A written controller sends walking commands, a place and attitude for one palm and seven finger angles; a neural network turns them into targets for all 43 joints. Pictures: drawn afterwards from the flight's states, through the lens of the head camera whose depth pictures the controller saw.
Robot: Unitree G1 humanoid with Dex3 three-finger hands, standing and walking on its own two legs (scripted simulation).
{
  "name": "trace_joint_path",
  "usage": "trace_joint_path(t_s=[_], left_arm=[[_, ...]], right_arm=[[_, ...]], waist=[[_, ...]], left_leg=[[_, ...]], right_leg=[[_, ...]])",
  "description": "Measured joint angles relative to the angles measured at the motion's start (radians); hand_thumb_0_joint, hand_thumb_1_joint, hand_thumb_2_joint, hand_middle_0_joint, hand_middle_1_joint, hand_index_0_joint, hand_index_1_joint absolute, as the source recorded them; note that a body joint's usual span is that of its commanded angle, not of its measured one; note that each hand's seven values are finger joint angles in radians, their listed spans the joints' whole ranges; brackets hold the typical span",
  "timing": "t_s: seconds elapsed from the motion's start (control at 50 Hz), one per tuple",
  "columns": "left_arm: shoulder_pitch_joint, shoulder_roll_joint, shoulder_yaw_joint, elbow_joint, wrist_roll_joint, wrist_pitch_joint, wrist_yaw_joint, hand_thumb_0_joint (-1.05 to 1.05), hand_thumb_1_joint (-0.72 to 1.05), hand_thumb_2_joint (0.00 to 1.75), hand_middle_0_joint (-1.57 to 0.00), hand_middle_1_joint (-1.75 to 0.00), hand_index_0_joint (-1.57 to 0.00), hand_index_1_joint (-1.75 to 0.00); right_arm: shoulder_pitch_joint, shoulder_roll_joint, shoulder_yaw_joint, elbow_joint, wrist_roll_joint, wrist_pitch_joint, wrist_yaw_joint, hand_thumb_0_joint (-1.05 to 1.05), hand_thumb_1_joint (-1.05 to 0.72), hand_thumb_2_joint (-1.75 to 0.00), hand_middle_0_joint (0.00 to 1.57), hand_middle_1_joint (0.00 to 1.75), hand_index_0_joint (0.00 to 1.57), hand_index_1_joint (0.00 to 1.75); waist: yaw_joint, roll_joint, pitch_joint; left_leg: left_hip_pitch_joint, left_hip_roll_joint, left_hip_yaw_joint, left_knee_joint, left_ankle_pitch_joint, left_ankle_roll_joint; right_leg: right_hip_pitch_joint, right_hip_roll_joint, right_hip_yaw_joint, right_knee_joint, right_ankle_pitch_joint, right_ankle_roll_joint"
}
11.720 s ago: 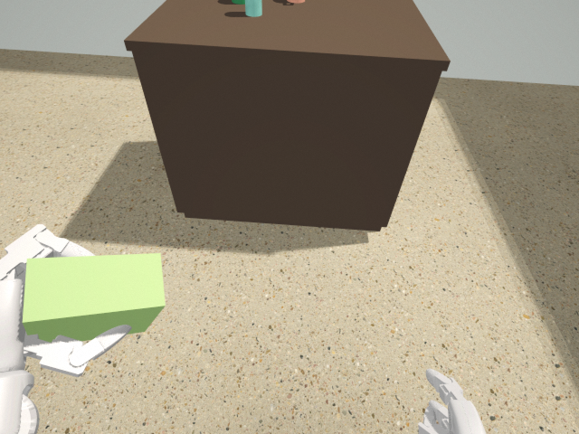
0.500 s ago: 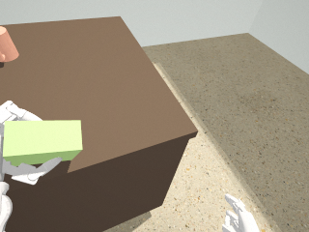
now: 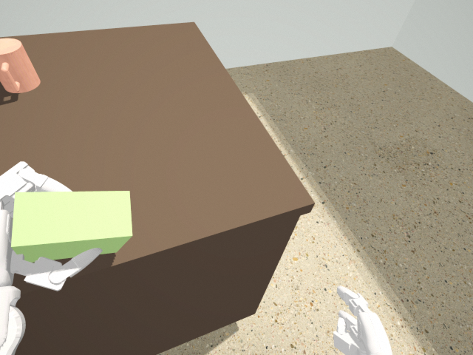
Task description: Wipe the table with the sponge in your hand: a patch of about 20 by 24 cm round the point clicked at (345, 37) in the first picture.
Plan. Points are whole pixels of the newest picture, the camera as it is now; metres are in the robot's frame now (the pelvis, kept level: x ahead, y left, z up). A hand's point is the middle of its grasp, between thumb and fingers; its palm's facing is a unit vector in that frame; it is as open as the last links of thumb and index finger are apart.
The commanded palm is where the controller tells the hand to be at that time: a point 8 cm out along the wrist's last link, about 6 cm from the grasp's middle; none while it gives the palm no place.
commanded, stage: look again from close up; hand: left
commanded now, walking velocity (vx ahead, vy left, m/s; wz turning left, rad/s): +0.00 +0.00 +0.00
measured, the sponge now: (91, 226) +0.23 +0.22 +0.14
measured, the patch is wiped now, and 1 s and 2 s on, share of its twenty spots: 0.00 0.00 0.00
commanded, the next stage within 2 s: turn the palm down, sponge in hand in 0.18 s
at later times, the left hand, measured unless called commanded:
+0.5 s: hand (54, 206) +0.24 +0.26 +0.17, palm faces +0.44 -0.75 -0.49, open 9.9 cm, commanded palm +0.16 +0.27 +0.20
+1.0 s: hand (79, 215) +0.23 +0.22 +0.18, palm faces +0.31 -0.52 -0.80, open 9.9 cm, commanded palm +0.17 +0.26 +0.24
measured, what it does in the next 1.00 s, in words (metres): shifts its weight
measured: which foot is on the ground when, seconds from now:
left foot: down 0.00-1.00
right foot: down 0.00-1.00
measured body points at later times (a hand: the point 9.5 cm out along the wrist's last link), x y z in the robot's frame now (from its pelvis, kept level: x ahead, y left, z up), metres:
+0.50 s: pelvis -0.01 -0.03 +0.00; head +0.00 -0.04 +0.45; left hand +0.21 +0.29 +0.20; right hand +0.19 -0.25 -0.09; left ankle +0.00 +0.06 -0.74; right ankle +0.01 -0.14 -0.74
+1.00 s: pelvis +0.01 -0.07 -0.01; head +0.01 -0.10 +0.44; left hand +0.20 +0.24 +0.22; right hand +0.23 -0.29 -0.10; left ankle +0.00 +0.06 -0.74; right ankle +0.00 -0.14 -0.74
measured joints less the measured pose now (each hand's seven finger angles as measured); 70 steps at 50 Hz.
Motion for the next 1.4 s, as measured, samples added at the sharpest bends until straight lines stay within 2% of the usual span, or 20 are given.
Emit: trace_joint_path(t_s=[0.28,0.3,0.32,0.36,0.42,0.46,0.52,0.58,0.66,0.7,0.74,0.82,0.86,0.9,0.98,1.04,1.1,1.22,1.32,1.4], left_arm=[[0.01,-0.006,-0.007,0.032,0.002,0.004,0.01,0.0,-0.47,1.02,-0.76,-1.34,-0.75,-1.35],[-0.027,0.031,-0.019,0.041,0.004,0.005,0.005,0.0,-0.47,1.02,-0.76,-1.34,-0.75,-1.35],[-0.099,0.086,-0.021,0.073,0.033,0.005,-0.015,0.0,-0.47,1.02,-0.76,-1.34,-0.75,-1.35],[-0.23,0.152,-0.007,0.153,0.065,0.036,-0.034,0.0,-0.47,1.02,-0.76,-1.34,-0.75,-1.35],[-0.303,0.152,0.04,0.209,0.027,0.15,-0.049,0.0,-0.47,1.02,-0.76,-1.34,-0.75,-1.35],[-0.286,0.131,0.051,0.205,0.015,0.222,-0.059,0.0,-0.47,1.02,-0.76,-1.34,-0.75,-1.35],[-0.188,0.124,0.013,0.136,0.07,0.287,-0.067,0.0,-0.47,1.02,-0.76,-1.34,-0.75,-1.35],[-0.099,0.134,-0.01,0.051,0.101,0.264,-0.056,0.0,-0.47,1.02,-0.75,-1.35,-0.74,-1.35],[-0.092,0.191,-0.001,0.025,0.09,0.22,-0.06,0.0,-0.47,1.02,-0.76,-1.34,-0.75,-1.35],[-0.118,0.213,0.016,0.054,0.083,0.234,-0.062,0.0,-0.47,1.02,-0.76,-1.34,-0.75,-1.35],[-0.158,0.225,0.025,0.104,0.09,0.272,-0.061,0.0,-0.47,1.02,-0.76,-1.34,-0.75,-1.35],[-0.22,0.236,0.011,0.205,0.152,0.362,-0.074,0.0,-0.47,1.02,-0.76,-1.34,-0.75,-1.35],[-0.235,0.238,-0.007,0.224,0.191,0.379,-0.091,0.0,-0.47,1.02,-0.76,-1.34,-0.75,-1.35],[-0.232,0.248,-0.02,0.202,0.221,0.372,-0.111,0.0,-0.47,1.02,-0.76,-1.34,-0.75,-1.35],[-0.194,0.278,-0.033,0.111,0.223,0.319,-0.148,0.0,-0.47,1.02,-0.76,-1.34,-0.75,-1.35],[-0.158,0.307,-0.029,0.055,0.21,0.312,-0.156,0.0,-0.47,1.02,-0.76,-1.34,-0.75,-1.35],[-0.131,0.329,-0.012,0.017,0.215,0.348,-0.136,0.0,-0.47,1.02,-0.76,-1.34,-0.75,-1.35],[-0.12,0.345,0.001,-0.013,0.274,0.462,-0.107,0.0,-0.47,1.02,-0.76,-1.34,-0.75,-1.35],[-0.148,0.333,-0.05,-0.036,0.333,0.516,-0.135,0.0,-0.47,1.02,-0.76,-1.34,-0.75,-1.35],[-0.168,0.335,-0.108,-0.081,0.386,0.525,-0.146,0.0,-0.47,1.02,-0.76,-1.34,-0.75,-1.35]], right_arm=[[0.023,-0.026,-0.021,0.016,0.003,0.002,-0.017,0.01,-0.91,-0.9,0.2,0.3,0.2,0.3],[0.046,-0.035,-0.002,-0.017,0.018,0.013,-0.044,0.01,-0.91,-0.9,0.2,0.3,0.2,0.3],[0.066,-0.035,0.003,-0.031,0.003,0.008,-0.056,0.01,-0.91,-0.9,0.2,0.3,0.2,0.3],[0.059,-0.032,0.005,0.002,-0.023,0.005,-0.028,0.01,-0.91,-0.9,0.2,0.3,0.2,0.3],[0.022,-0.038,0.015,0.046,-0.025,0.036,0.001,0.01,-0.91,-0.9,0.2,0.3,0.2,0.3],[0.003,-0.047,0.016,0.056,-0.019,0.049,0.01,0.01,-0.91,-0.9,0.2,0.3,0.2,0.3],[-0.02,-0.066,0.016,0.037,-0.014,0.07,0.015,0.01,-0.91,-0.9,0.2,0.3,0.2,0.3],[-0.036,-0.073,0.01,0.017,-0.017,0.077,0.004,0.01,-0.91,-0.9,0.2,0.3,0.2,0.3],[-0.045,-0.071,0.003,0.028,-0.011,0.078,-0.021,0.01,-0.91,-0.9,0.2,0.3,0.2,0.3],[-0.049,-0.071,0.001,0.041,-0.001,0.083,-0.032,0.01,-0.91,-0.9,0.2,0.3,0.2,0.3],[-0.051,-0.079,-0.002,0.05,0.008,0.086,-0.043,0.01,-0.91,-0.9,0.2,0.3,0.2,0.3],[-0.058,-0.103,-0.006,0.057,0.021,0.09,-0.064,0.01,-0.91,-0.9,0.2,0.3,0.2,0.3],[-0.061,-0.111,-0.011,0.058,0.022,0.089,-0.072,0.01,-0.91,-0.9,0.2,0.3,0.2,0.3],[-0.061,-0.112,-0.016,0.057,0.024,0.09,-0.079,0.01,-0.91,-0.9,0.2,0.3,0.2,0.3],[-0.055,-0.099,-0.022,0.057,0.025,0.094,-0.081,0.01,-0.91,-0.9,0.2,0.3,0.2,0.3],[-0.044,-0.087,-0.023,0.054,0.032,0.103,-0.076,0.01,-0.91,-0.9,0.2,0.3,0.2,0.3],[-0.03,-0.084,-0.026,0.041,0.037,0.114,-0.07,0.01,-0.91,-0.9,0.2,0.3,0.2,0.3],[-0.025,-0.099,-0.02,0.025,0.047,0.134,-0.07,0.01,-0.91,-0.9,0.2,0.3,0.2,0.3],[-0.051,-0.104,-0.007,0.024,0.052,0.132,-0.083,0.01,-0.91,-0.9,0.2,0.3,0.2,0.3],[-0.084,-0.092,0.006,0.019,0.048,0.129,-0.087,0.01,-0.91,-0.9,0.2,0.3,0.2,0.3]], waist=[[-0.011,0.021,-0.015],[-0.008,0.021,-0.009],[0.002,0.011,0.0],[0.01,-0.006,0.005],[0.016,0.0,-0.017],[0.01,0.021,-0.031],[0.002,0.049,-0.043],[0.002,0.062,-0.046],[0.029,0.056,-0.054],[0.043,0.055,-0.056],[0.054,0.063,-0.056],[0.06,0.092,-0.048],[0.059,0.104,-0.043],[0.058,0.108,-0.039],[0.05,0.1,-0.046],[0.046,0.092,-0.059],[0.044,0.093,-0.068],[0.056,0.111,-0.068],[0.072,0.119,-0.059],[0.081,0.116,-0.055]], left_leg=[[0.009,0.011,-0.006,-0.018,0.011,-0.012],[0.0,0.009,-0.017,-0.007,0.009,-0.013],[-0.007,-0.001,-0.03,0.004,0.009,-0.016],[-0.018,-0.018,-0.051,0.013,0.014,-0.028],[-0.024,-0.012,-0.041,0.017,0.014,-0.036],[-0.021,-0.005,-0.038,0.02,0.01,-0.039],[-0.023,0.002,-0.037,0.029,0.004,-0.041],[-0.035,0.006,-0.046,0.039,0.002,-0.048],[-0.046,0.017,-0.07,0.049,0.003,-0.066],[-0.047,0.025,-0.083,0.053,0.003,-0.076],[-0.045,0.033,-0.095,0.058,0.001,-0.085],[-0.047,0.042,-0.11,0.074,-0.006,-0.093],[-0.05,0.043,-0.112,0.081,-0.011,-0.093],[-0.052,0.042,-0.109,0.086,-0.016,-0.093],[-0.047,0.039,-0.096,0.087,-0.029,-0.093],[-0.035,0.037,-0.081,0.081,-0.039,-0.09],[-0.024,0.034,-0.069,0.073,-0.044,-0.083],[-0.023,0.021,-0.059,0.057,-0.038,-0.063],[-0.029,0.007,-0.058,0.039,-0.021,-0.048],[-0.022,-0.001,-0.056,0.02,-0.007,-0.039]], right_leg=[[0.01,0.012,-0.005,-0.018,0.008,-0.014],[0.003,0.015,-0.006,0.0,-0.007,-0.005],[-0.006,0.015,-0.001,0.03,-0.016,-0.017],[-0.025,0.002,-0.012,0.074,-0.047,-0.034],[-0.045,0.007,0.0,0.098,-0.053,-0.035],[-0.042,0.014,0.003,0.097,-0.053,-0.042],[-0.045,0.021,0.003,0.105,-0.057,-0.049],[-0.056,0.026,-0.006,0.118,-0.064,-0.056],[-0.058,0.036,-0.03,0.121,-0.069,-0.073],[-0.051,0.045,-0.043,0.116,-0.068,-0.083],[-0.042,0.053,-0.054,0.11,-0.068,-0.091],[-0.033,0.062,-0.069,0.109,-0.072,-0.095],[-0.036,0.063,-0.07,0.116,-0.076,-0.095],[-0.04,0.062,-0.067,0.125,-0.083,-0.096],[-0.045,0.058,-0.054,0.14,-0.098,-0.095],[-0.042,0.056,-0.039,0.143,-0.107,-0.091],[-0.035,0.053,-0.027,0.138,-0.109,-0.085],[-0.034,0.041,-0.016,0.119,-0.099,-0.067],[-0.037,0.027,-0.016,0.098,-0.081,-0.053],[-0.029,0.02,-0.014,0.078,-0.066,-0.044]])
